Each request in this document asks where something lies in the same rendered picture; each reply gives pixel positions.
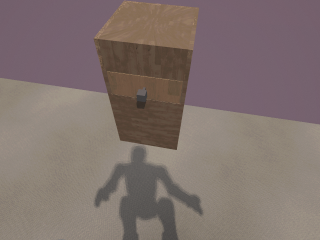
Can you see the handle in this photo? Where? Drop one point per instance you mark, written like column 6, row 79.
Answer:
column 141, row 95

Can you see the cabinet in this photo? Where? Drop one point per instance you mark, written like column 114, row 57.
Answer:
column 154, row 40

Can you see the drawer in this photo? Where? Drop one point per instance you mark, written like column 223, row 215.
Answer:
column 160, row 89

